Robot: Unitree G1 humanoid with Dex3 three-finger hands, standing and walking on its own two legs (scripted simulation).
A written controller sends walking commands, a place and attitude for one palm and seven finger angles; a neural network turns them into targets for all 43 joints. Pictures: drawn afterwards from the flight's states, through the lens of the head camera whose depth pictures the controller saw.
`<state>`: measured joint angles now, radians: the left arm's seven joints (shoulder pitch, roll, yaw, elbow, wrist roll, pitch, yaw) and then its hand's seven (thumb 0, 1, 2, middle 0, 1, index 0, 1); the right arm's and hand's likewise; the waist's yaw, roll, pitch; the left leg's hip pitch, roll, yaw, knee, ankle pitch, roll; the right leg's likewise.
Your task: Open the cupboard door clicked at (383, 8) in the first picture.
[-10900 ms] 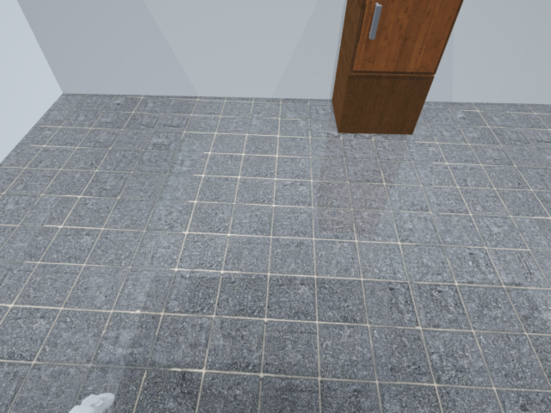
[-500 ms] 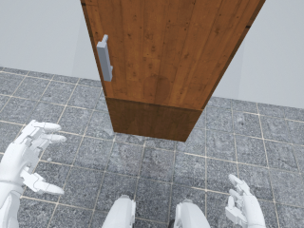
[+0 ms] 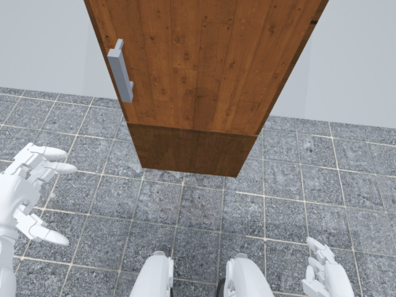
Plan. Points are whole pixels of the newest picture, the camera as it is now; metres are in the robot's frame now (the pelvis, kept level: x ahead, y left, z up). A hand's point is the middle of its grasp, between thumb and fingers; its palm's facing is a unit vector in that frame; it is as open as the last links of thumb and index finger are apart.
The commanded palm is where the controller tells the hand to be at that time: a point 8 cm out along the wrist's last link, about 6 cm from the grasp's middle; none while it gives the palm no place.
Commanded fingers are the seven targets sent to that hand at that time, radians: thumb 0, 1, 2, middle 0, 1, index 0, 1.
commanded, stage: raise the hand with hooked fingers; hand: left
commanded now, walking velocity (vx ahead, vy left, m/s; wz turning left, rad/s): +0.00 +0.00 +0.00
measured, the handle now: (123, 72) +0.60 +0.22 +0.02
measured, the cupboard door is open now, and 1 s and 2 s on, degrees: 0 0 0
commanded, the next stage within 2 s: move the hooked fingers beside the handle in 0.24 s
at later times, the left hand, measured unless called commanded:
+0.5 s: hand (56, 191) +0.29 +0.27 +0.04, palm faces -0.04 -1.00 -0.06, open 14.0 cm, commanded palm +0.29 +0.31 +0.04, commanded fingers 0.00 -0.50 0.30 -0.30 -1.20 -0.30 -1.20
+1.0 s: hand (66, 143) +0.38 +0.28 +0.04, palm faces -0.04 -1.00 -0.05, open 14.0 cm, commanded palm +0.37 +0.32 +0.04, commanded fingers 0.00 -0.50 0.30 -0.30 -1.20 -0.30 -1.20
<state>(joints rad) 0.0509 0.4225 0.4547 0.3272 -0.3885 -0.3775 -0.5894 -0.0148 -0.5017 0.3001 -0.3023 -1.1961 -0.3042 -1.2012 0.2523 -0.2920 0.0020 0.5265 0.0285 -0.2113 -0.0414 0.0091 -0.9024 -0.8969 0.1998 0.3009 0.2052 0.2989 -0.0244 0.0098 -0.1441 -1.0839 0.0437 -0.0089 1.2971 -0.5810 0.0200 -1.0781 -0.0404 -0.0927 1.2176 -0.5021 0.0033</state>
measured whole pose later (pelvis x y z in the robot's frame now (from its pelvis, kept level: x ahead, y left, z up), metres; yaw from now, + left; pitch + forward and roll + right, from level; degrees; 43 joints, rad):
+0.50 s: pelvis -0.01 +0.00 +0.00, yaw +1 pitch +21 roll -3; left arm -0.05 0.43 0.44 0.42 -0.36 -0.38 -0.58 -0.01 -0.50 0.30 -0.30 -1.20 -0.31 -1.20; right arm 0.23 -0.29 0.02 0.54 0.03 -0.21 -0.06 0.01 -0.90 -0.90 0.20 0.30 0.21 0.30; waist -0.01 0.01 -0.15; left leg -1.10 0.04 -0.02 1.31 -0.58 0.01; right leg -1.09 -0.05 -0.11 1.24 -0.51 0.00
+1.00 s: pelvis +0.00 +0.00 -0.01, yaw -1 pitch +24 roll -4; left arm -0.39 0.54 0.52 0.74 -0.29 -0.39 -0.60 -0.01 -0.50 0.30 -0.30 -1.20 -0.30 -1.20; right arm 0.28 -0.30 0.02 0.59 0.02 -0.13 -0.05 0.01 -0.90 -0.90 0.20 0.30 0.21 0.30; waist -0.07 0.01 -0.14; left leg -1.16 0.05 0.00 1.31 -0.58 0.02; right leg -1.15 -0.03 -0.09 1.23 -0.49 0.00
